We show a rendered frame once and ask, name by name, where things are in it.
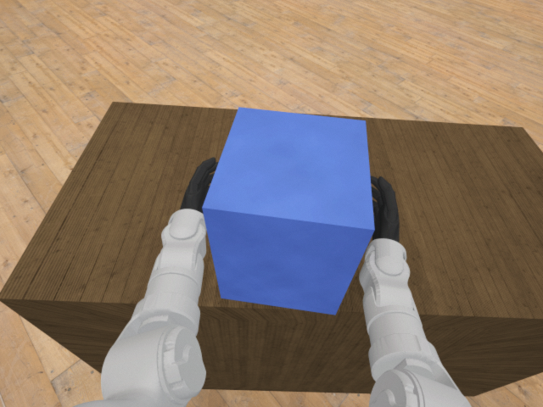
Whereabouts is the right robot upper arm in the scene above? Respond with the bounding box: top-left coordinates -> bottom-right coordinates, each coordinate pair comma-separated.
369,368 -> 472,407

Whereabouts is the carton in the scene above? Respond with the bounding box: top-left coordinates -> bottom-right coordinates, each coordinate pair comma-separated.
202,107 -> 375,315

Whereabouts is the left robot upper arm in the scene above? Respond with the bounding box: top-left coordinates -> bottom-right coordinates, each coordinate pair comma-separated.
73,324 -> 206,407

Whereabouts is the right robot forearm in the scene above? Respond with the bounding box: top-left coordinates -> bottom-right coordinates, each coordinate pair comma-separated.
359,238 -> 461,393

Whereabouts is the right robot hand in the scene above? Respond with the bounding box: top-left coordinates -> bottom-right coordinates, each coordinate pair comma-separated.
370,176 -> 400,242

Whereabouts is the left robot forearm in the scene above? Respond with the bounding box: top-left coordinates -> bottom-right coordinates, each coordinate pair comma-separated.
101,209 -> 206,397

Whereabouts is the left robot hand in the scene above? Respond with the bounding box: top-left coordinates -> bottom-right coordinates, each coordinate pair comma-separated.
180,157 -> 219,214

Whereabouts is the pedestal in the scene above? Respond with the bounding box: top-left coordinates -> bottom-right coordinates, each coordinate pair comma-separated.
0,102 -> 543,397

